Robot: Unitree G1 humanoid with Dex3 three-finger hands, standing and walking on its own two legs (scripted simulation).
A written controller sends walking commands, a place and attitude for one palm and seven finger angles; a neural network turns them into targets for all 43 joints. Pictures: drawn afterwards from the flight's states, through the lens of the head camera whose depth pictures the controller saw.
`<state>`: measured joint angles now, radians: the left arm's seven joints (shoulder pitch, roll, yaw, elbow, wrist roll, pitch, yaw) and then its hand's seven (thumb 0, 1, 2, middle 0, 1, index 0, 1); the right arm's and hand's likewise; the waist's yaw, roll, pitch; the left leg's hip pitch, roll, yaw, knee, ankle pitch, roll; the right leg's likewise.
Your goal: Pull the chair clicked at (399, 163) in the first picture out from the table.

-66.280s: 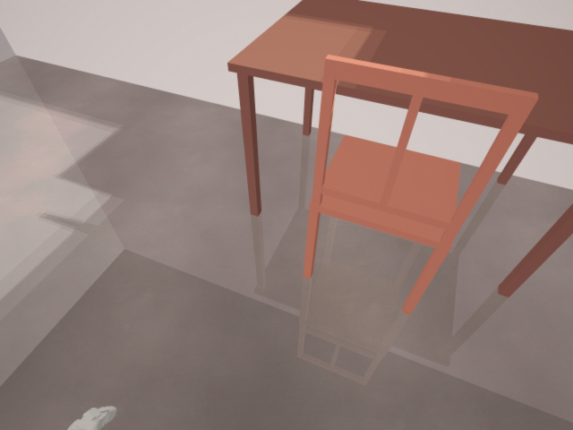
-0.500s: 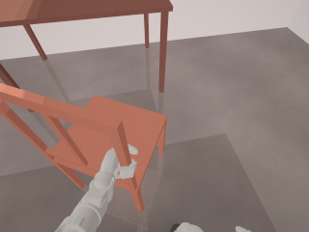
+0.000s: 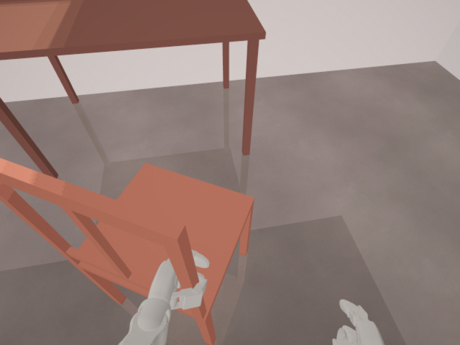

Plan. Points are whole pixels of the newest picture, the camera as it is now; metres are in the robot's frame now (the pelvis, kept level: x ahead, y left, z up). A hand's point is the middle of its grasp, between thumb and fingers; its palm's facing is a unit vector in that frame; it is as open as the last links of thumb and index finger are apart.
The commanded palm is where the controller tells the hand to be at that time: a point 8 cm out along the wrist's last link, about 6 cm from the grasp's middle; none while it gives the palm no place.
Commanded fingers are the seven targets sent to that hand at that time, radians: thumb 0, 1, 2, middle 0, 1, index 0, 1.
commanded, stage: stop walking, hand still on the chair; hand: left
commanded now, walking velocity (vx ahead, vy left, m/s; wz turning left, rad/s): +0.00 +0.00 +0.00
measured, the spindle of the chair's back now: (103, 246) +0.31 +0.28 -0.08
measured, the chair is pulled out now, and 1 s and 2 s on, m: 0.64 0.64 0.64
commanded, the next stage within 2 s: open the thumb and straighten the fingers in 0.16 s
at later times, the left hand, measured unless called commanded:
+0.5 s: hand (190, 286) +0.24 +0.09 -0.07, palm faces -0.15 -0.99 -0.08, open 8.0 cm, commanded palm +0.22 +0.15 -0.05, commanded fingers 0.00 -0.55 0.20 -0.43 -1.23 -0.43 -1.23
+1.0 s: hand (183, 290) +0.23 +0.10 -0.07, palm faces -0.12 -0.99 -0.08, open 17.0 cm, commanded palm +0.22 +0.15 -0.05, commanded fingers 0.00 -0.55 0.20 0.00 0.00 0.00 0.00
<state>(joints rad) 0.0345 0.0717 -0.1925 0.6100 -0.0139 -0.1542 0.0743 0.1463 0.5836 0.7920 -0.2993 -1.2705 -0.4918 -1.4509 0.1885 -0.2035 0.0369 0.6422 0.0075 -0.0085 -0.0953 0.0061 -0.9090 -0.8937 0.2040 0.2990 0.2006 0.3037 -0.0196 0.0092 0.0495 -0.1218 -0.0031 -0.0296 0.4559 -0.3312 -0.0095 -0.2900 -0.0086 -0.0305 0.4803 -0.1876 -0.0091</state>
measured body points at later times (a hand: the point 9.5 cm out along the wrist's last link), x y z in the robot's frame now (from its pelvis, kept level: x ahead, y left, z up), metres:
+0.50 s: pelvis -0.01 +0.00 -0.02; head +0.03 -0.01 +0.43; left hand +0.24 +0.14 -0.06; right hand +0.13 -0.25 -0.12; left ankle -0.06 +0.13 -0.74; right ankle +0.04 -0.11 -0.74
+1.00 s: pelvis -0.01 +0.00 -0.05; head +0.03 -0.01 +0.40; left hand +0.23 +0.16 -0.06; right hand +0.16 -0.23 -0.13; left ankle -0.06 +0.13 -0.74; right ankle +0.04 -0.11 -0.74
